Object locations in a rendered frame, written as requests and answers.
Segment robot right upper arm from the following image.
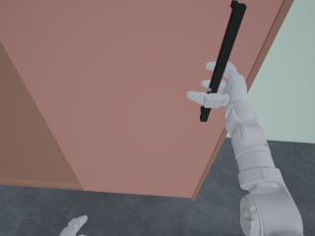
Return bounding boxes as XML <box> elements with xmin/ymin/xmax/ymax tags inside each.
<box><xmin>240</xmin><ymin>193</ymin><xmax>304</xmax><ymax>236</ymax></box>

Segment robot left hand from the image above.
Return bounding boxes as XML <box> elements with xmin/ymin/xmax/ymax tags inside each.
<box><xmin>59</xmin><ymin>215</ymin><xmax>88</xmax><ymax>236</ymax></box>

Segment robot right forearm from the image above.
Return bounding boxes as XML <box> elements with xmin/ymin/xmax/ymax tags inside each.
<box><xmin>224</xmin><ymin>99</ymin><xmax>303</xmax><ymax>232</ymax></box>

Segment robot right hand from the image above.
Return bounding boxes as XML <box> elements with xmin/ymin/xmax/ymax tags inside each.
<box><xmin>186</xmin><ymin>61</ymin><xmax>247</xmax><ymax>110</ymax></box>

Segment handle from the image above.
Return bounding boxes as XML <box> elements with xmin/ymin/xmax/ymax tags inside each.
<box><xmin>200</xmin><ymin>0</ymin><xmax>247</xmax><ymax>122</ymax></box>

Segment wardrobe door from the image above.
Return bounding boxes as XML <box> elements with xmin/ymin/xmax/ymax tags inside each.
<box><xmin>0</xmin><ymin>40</ymin><xmax>80</xmax><ymax>183</ymax></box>
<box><xmin>0</xmin><ymin>0</ymin><xmax>283</xmax><ymax>199</ymax></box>

